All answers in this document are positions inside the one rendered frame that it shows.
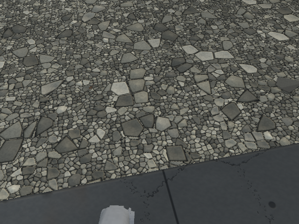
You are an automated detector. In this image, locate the left robot thigh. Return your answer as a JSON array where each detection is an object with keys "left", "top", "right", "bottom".
[{"left": 98, "top": 205, "right": 135, "bottom": 224}]

